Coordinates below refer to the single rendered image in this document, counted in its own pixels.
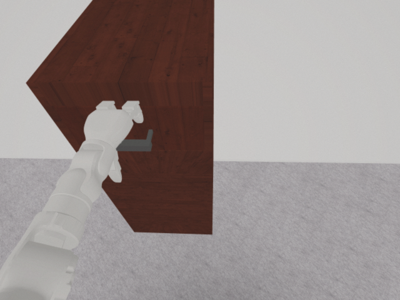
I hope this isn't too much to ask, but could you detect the robot left upper arm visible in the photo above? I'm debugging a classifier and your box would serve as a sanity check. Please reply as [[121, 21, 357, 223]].
[[0, 241, 79, 300]]

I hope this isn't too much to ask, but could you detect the left robot forearm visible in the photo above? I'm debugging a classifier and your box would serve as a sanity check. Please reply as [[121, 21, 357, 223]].
[[0, 139, 116, 287]]

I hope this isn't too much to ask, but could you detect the handle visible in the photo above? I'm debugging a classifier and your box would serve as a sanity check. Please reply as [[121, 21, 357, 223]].
[[116, 129, 153, 151]]

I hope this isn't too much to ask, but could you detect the drawer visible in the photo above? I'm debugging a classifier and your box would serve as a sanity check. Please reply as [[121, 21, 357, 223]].
[[54, 106, 204, 150]]

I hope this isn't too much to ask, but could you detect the left robot hand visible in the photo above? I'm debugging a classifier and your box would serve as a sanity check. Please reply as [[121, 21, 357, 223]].
[[84, 101, 144, 183]]

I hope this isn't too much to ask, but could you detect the cabinet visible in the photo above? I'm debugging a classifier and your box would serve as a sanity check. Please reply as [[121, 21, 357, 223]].
[[26, 0, 214, 234]]

